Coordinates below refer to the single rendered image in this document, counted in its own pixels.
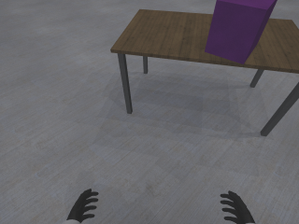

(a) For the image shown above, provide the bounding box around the carton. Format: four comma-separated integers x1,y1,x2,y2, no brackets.
205,0,277,64

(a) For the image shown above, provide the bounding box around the left robot hand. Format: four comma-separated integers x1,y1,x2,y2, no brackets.
67,189,99,223

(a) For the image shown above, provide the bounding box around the right robot hand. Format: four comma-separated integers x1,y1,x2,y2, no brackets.
220,190,255,224

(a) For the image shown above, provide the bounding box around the table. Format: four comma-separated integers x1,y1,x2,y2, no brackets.
110,9,299,136

